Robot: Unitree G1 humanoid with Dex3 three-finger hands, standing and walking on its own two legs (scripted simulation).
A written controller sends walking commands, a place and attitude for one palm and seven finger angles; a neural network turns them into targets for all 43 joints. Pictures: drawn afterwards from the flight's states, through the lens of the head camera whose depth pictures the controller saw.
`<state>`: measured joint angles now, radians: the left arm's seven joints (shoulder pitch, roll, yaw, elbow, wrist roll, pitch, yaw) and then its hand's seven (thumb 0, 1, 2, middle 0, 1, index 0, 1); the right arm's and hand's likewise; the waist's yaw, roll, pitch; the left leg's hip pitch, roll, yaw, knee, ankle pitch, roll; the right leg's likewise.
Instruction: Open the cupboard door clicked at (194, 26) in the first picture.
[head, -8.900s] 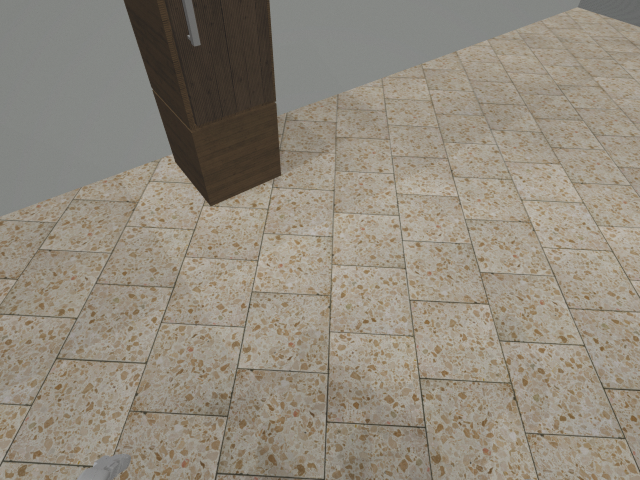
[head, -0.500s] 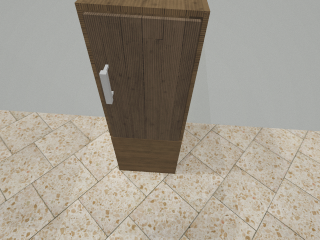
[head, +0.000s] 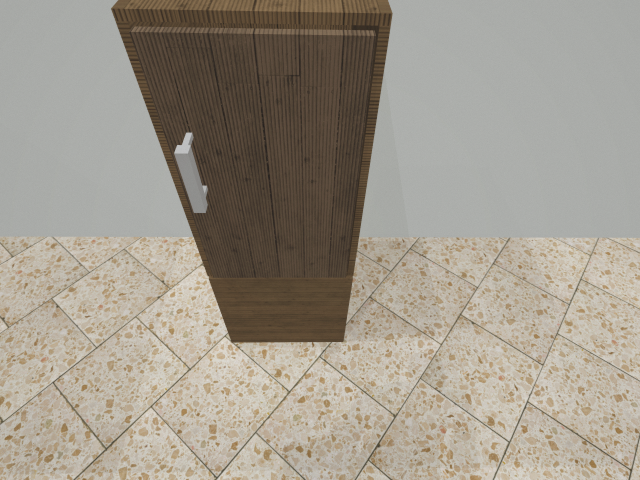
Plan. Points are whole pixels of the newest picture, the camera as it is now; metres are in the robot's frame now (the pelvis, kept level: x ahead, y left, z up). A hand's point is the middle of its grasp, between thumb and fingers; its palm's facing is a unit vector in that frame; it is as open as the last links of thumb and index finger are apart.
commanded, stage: look again from close up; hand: left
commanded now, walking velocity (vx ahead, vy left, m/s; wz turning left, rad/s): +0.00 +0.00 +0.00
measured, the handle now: (194, 173) +0.59 +0.25 +0.02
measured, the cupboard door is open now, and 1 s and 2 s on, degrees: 0 0 0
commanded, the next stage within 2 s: shuffle to correct the standing spot in 0.44 s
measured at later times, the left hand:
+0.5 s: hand out of the picture -0.01 +0.22 -0.16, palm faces +0.02 -0.96 -0.28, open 7.4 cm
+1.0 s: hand out of the picture -0.07 +0.17 -0.18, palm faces +0.05 -0.99 -0.14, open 7.4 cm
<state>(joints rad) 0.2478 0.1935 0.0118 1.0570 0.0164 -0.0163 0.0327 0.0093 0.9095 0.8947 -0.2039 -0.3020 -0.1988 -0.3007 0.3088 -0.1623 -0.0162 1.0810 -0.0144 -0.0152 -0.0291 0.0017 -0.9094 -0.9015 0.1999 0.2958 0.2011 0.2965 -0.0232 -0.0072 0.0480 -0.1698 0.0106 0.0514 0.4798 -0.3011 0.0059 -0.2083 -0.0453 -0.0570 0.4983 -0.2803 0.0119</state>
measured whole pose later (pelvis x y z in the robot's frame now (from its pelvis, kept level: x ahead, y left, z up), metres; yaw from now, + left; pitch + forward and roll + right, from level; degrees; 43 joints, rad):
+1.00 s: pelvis -0.02 +0.01 -0.01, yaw +0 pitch -2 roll +0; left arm 0.41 0.11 0.03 1.10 0.03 0.00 0.00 0.01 0.90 0.89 -0.20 -0.30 -0.20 -0.30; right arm 0.42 -0.13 -0.03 1.13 -0.01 0.00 -0.02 0.00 -0.91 -0.90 0.20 0.30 0.20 0.30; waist -0.01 0.00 0.01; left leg -0.21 0.00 0.06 0.55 -0.32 0.04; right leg -0.24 -0.03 -0.08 0.55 -0.32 -0.03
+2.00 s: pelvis +0.06 +0.04 -0.01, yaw +1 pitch -1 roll +0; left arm 0.17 0.16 0.05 0.96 0.03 0.02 0.04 0.00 0.91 0.89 -0.21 -0.30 -0.20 -0.30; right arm 0.19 -0.18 -0.07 1.02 -0.01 0.04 -0.02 0.00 -0.91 -0.90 0.20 0.30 0.20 0.30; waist 0.01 -0.02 0.07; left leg -0.25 0.02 0.04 0.65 -0.41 -0.03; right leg -0.33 -0.05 -0.10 0.52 -0.17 -0.02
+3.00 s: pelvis +0.02 +0.06 +0.00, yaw +1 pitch -3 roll +0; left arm 0.32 0.15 0.00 1.07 0.03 -0.01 0.04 0.01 0.90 0.89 -0.20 -0.30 -0.20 -0.30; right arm 0.32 -0.16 -0.01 1.04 -0.02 0.00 -0.01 0.01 -0.92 -0.90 0.20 0.30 0.20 0.30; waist -0.01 0.01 -0.03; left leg -0.24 -0.02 0.06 0.52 -0.24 0.03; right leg -0.25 -0.05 -0.04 0.53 -0.23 0.02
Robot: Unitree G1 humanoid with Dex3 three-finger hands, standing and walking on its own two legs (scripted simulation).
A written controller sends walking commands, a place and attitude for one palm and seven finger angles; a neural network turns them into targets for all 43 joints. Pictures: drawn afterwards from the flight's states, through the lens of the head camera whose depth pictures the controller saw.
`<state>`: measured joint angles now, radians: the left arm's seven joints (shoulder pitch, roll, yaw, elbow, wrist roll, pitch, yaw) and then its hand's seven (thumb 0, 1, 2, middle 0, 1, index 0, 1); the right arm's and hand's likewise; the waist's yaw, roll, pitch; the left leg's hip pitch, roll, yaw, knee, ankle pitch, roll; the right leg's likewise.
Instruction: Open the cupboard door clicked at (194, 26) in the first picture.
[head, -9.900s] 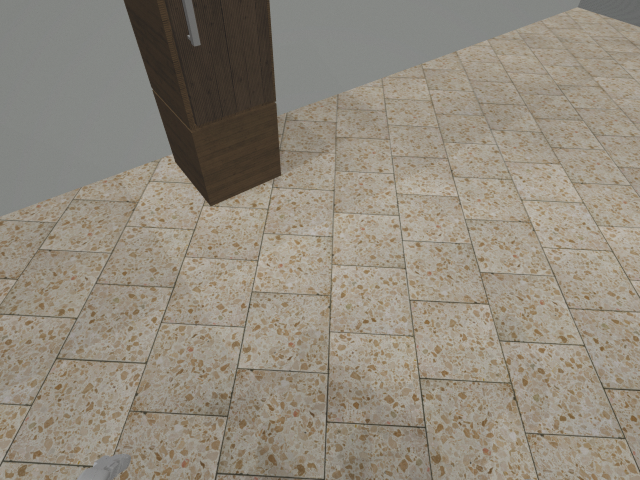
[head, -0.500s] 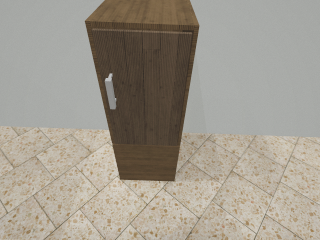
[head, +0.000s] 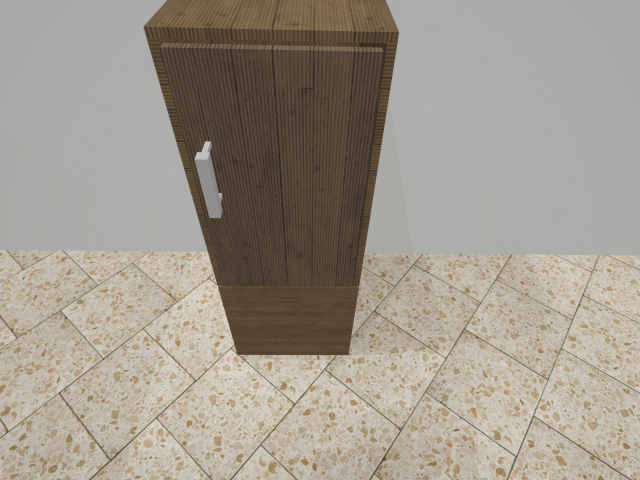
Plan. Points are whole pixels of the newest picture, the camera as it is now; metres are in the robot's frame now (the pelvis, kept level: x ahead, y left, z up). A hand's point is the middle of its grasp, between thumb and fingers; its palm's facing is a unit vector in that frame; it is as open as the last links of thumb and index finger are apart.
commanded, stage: shuffle to correct the standing spot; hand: left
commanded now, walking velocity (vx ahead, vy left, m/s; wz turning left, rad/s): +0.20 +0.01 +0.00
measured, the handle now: (211, 180) +0.61 +0.24 +0.02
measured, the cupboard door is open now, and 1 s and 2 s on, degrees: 0 0 0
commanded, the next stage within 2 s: come to a stop and stand still in 0.20 s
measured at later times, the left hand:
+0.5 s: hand out of the picture +0.12 +0.22 -0.17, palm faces +0.05 -0.98 -0.17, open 7.4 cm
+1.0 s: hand out of the picture +0.16 +0.21 -0.17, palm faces +0.08 -0.98 -0.20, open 7.4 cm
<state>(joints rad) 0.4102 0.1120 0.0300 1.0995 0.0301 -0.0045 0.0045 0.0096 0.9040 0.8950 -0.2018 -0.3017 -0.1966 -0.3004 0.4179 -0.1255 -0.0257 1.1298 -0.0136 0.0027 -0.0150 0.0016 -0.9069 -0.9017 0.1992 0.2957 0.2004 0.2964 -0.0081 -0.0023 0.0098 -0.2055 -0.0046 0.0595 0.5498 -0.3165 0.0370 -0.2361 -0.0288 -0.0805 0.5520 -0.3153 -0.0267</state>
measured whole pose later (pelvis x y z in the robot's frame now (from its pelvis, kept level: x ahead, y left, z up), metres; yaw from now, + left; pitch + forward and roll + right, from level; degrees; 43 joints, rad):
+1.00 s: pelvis +0.09 +0.03 +0.00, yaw +1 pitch -1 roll +0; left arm 0.17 0.16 0.05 0.96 0.03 0.02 0.04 0.00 0.91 0.89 -0.21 -0.30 -0.20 -0.30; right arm 0.19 -0.18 -0.07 1.02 -0.01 0.04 -0.02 0.00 -0.91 -0.90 0.20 0.30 0.20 0.30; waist 0.01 -0.02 0.07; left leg -0.25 0.02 0.04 0.65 -0.41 -0.03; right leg -0.33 -0.05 -0.10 0.52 -0.17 -0.02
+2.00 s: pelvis +0.04 +0.05 +0.00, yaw +1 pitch -3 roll +0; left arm 0.32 0.15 0.00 1.07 0.03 -0.01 0.04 0.01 0.90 0.89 -0.20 -0.30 -0.20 -0.30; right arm 0.32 -0.16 -0.01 1.04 -0.02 0.00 -0.01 0.01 -0.92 -0.90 0.20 0.30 0.20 0.30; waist -0.01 0.01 -0.03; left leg -0.24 -0.02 0.06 0.52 -0.24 0.03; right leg -0.25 -0.05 -0.04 0.53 -0.23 0.02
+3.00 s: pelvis +0.06 +0.02 +0.00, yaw +1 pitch -1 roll +0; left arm 0.28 0.15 0.02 1.03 0.02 -0.01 0.06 0.02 0.92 0.89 -0.20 -0.30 -0.20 -0.30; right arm 0.23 -0.16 -0.03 1.03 0.00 0.02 -0.03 0.01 -0.92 -0.90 0.20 0.30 0.20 0.30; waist 0.01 -0.01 0.06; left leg -0.25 0.03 0.04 0.58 -0.32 -0.01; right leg -0.25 0.00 -0.05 0.55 -0.27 -0.02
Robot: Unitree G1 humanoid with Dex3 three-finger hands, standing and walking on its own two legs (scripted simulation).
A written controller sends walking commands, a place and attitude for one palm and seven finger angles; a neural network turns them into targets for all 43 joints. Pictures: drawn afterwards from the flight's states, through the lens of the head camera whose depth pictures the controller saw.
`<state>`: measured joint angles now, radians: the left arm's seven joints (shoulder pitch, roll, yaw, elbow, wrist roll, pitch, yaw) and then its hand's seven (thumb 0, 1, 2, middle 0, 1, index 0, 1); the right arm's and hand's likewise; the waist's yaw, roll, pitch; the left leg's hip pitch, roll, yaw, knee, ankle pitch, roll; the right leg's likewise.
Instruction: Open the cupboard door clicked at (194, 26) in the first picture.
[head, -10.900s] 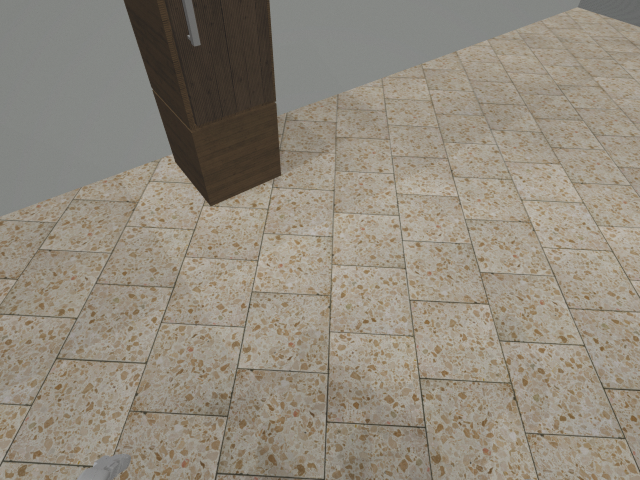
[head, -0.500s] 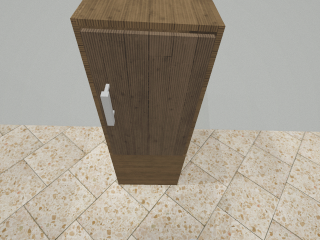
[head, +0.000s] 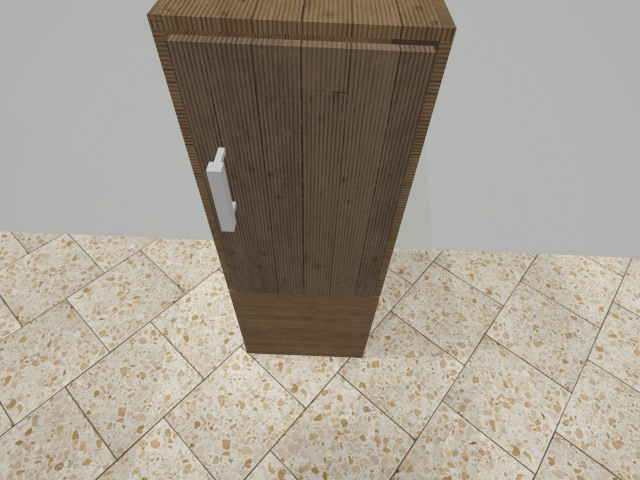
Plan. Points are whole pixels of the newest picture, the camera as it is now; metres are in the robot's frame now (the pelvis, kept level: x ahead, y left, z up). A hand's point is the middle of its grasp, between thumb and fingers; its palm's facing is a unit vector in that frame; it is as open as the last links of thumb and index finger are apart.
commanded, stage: come to a stop and stand still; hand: left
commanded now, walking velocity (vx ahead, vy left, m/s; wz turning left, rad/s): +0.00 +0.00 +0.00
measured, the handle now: (224, 190) +0.53 +0.20 +0.02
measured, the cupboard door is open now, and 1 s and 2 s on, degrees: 0 0 0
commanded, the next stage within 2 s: look again from close up in 0.58 s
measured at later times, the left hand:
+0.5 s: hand out of the picture -0.06 +0.19 -0.17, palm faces +0.03 -0.99 -0.17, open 7.4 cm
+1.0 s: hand out of the picture -0.04 +0.19 -0.17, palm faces +0.03 -0.98 -0.21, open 7.4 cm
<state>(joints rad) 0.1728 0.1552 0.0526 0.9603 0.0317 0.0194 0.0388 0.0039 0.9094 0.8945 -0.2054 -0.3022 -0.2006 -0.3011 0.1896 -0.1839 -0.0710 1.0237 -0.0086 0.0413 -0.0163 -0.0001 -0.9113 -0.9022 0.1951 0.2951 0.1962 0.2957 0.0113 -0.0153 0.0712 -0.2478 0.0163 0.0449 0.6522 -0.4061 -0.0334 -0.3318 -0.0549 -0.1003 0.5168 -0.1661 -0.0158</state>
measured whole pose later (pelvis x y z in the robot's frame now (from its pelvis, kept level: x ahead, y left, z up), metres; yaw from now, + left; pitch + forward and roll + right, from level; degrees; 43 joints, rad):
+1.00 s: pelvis -0.05 +0.02 +0.00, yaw +0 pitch -3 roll +0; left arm 0.32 0.15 0.00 1.07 0.03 -0.01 0.04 0.01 0.90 0.89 -0.20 -0.30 -0.20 -0.30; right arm 0.32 -0.16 -0.01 1.04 -0.02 0.00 -0.01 0.01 -0.92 -0.90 0.20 0.30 0.20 0.30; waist -0.01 0.01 -0.03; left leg -0.24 -0.02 0.06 0.52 -0.24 0.03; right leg -0.25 -0.05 -0.04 0.53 -0.23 0.02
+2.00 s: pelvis -0.02 +0.00 +0.00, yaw +0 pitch -1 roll +0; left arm 0.28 0.15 0.02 1.03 0.02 -0.01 0.06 0.02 0.92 0.89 -0.20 -0.30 -0.20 -0.30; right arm 0.23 -0.16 -0.03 1.03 0.00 0.02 -0.03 0.01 -0.92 -0.90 0.20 0.30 0.20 0.30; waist 0.01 -0.01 0.06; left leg -0.25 0.03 0.04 0.58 -0.32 -0.01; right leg -0.25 0.00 -0.05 0.55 -0.27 -0.02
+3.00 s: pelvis +0.02 -0.01 +0.00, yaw -1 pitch +1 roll +1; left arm 0.22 0.19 0.00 1.08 0.02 -0.03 0.03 0.01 0.91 0.89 -0.20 -0.30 -0.20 -0.30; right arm 0.22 -0.18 0.00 1.09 -0.01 -0.02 -0.03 0.00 -0.91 -0.90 0.20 0.30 0.20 0.30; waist 0.00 0.00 0.03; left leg -0.16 0.02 0.06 0.46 -0.31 -0.01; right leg -0.21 0.00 0.00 0.51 -0.31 -0.02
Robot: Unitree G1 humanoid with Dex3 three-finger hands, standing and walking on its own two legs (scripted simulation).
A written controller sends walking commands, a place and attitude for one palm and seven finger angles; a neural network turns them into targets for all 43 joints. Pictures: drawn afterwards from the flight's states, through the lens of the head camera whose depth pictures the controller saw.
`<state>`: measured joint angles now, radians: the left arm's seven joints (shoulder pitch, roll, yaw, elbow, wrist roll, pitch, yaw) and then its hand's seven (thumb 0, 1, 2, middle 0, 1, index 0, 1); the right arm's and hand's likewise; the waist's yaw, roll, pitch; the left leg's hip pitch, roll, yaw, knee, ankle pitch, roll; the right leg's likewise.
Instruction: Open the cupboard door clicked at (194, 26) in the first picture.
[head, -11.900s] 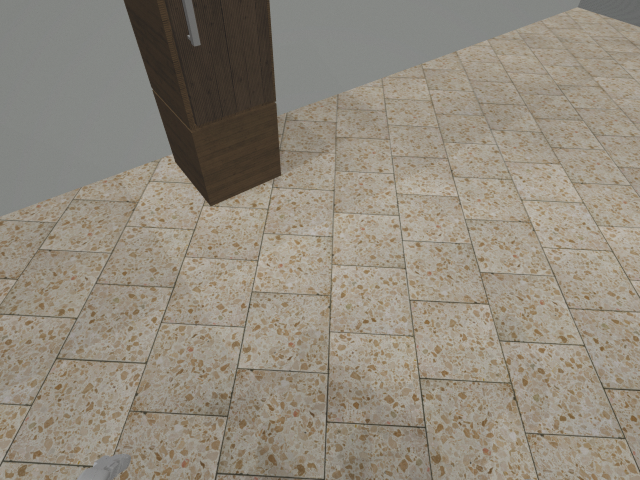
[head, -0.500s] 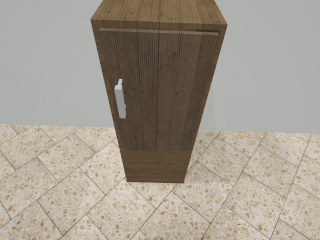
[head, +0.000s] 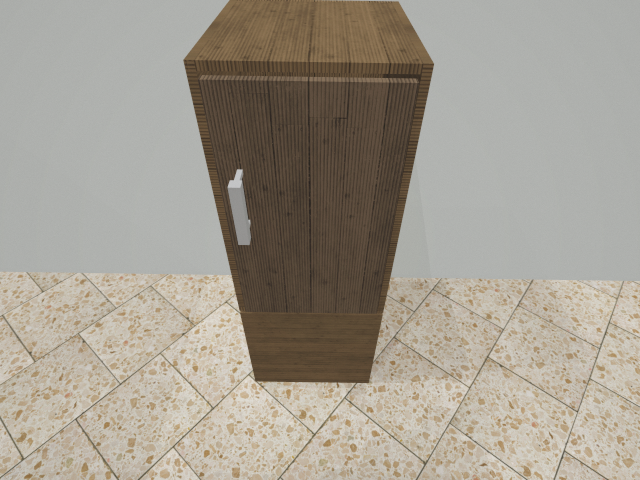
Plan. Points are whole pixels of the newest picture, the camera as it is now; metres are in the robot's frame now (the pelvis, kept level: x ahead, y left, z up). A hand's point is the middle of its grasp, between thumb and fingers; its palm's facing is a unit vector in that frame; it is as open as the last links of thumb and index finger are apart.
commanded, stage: look again from close up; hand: left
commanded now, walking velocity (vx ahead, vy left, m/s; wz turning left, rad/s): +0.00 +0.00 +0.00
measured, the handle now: (241, 207) +0.58 +0.18 +0.02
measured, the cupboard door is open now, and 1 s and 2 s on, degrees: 0 0 0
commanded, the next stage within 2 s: shuffle to correct the standing spot in 0.14 s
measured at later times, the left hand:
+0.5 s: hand out of the picture -0.02 +0.14 -0.18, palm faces +0.05 -0.99 -0.14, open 7.4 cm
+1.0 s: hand out of the picture +0.05 +0.15 -0.18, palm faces +0.04 -0.98 -0.21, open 7.4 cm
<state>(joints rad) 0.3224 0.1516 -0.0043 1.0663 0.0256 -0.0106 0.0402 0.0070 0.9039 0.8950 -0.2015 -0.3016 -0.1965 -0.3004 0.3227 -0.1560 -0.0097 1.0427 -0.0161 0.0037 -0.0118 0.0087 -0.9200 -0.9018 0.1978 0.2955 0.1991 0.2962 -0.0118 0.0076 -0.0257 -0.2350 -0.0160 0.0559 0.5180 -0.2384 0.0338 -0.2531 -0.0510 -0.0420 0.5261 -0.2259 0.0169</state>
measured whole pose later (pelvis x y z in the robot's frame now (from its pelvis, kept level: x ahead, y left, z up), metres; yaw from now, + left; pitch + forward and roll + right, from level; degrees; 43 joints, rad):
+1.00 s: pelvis +0.03 -0.02 +0.00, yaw -1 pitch -1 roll +0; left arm 0.28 0.15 0.02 1.03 0.02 -0.01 0.06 0.02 0.92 0.89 -0.20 -0.30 -0.20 -0.30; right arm 0.23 -0.16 -0.03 1.03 0.00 0.02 -0.03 0.01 -0.92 -0.90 0.20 0.30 0.20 0.30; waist 0.01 -0.01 0.06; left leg -0.25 0.03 0.04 0.58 -0.32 -0.01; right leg -0.25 0.00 -0.05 0.55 -0.27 -0.02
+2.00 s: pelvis +0.07 -0.03 +0.00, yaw -1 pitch +1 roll +1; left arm 0.22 0.19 0.00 1.08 0.02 -0.03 0.03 0.01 0.91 0.89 -0.20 -0.30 -0.20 -0.30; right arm 0.22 -0.18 0.00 1.09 -0.01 -0.02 -0.03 0.00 -0.91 -0.90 0.20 0.30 0.20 0.30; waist 0.00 0.00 0.03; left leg -0.16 0.02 0.06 0.46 -0.31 -0.01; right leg -0.21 0.00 0.00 0.51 -0.31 -0.02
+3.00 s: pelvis +0.05 -0.04 +0.00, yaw +1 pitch +1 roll +1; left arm 0.37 0.15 0.08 0.29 -0.16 -0.14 0.06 0.02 0.86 0.88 -0.21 -0.33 -0.20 -0.33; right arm 0.28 -0.24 -0.02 0.87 0.04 -0.20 -0.08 0.01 -0.91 -0.90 0.20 0.30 0.20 0.30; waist -0.01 0.04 -0.01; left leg -0.24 0.02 0.01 0.52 -0.30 -0.02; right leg -0.26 0.00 -0.05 0.56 -0.31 -0.03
